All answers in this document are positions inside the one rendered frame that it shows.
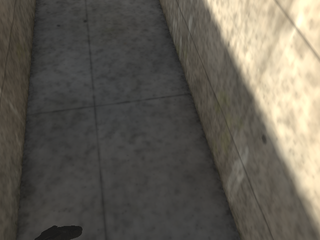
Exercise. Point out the robot left hand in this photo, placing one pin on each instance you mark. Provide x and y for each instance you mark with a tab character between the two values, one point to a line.
60	233

